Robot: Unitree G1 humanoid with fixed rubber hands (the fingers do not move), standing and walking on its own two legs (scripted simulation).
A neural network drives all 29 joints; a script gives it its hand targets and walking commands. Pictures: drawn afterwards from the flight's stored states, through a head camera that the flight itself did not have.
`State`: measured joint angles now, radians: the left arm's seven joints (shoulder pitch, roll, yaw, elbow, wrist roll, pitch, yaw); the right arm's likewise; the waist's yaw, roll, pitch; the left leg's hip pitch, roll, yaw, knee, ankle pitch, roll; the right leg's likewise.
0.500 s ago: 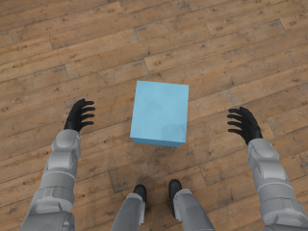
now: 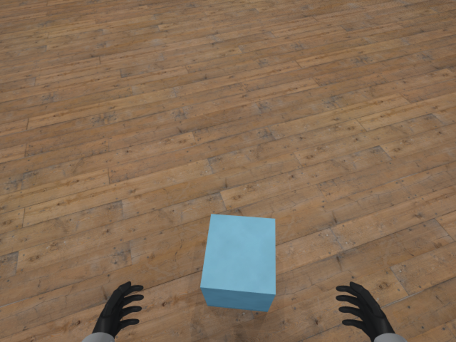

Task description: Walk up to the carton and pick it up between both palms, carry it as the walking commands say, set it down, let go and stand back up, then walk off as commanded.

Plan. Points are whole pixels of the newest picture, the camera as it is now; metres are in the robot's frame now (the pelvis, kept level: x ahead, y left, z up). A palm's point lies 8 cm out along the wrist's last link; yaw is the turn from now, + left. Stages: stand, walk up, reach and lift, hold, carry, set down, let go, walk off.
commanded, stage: let go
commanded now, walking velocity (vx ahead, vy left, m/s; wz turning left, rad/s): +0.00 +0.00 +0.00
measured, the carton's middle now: (240, 264) +0.46 -0.02 -0.63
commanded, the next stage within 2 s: stand in 0.40 s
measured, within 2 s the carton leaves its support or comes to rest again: neither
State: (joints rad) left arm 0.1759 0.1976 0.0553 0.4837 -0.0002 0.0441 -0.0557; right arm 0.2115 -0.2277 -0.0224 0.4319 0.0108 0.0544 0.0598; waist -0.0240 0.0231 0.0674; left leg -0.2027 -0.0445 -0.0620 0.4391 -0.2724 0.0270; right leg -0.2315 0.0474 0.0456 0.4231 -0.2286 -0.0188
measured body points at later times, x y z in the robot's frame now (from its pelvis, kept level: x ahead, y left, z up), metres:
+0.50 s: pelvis +0.01 +0.00 +0.00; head +0.00 +0.00 +0.45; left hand +0.16 +0.27 -0.08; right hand +0.17 -0.26 -0.09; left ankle -0.03 +0.10 -0.74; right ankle -0.01 -0.11 -0.74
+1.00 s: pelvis +0.01 +0.00 +0.00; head +0.01 -0.01 +0.45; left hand +0.12 +0.30 -0.10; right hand +0.15 -0.29 -0.11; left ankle -0.03 +0.10 -0.74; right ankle -0.01 -0.11 -0.74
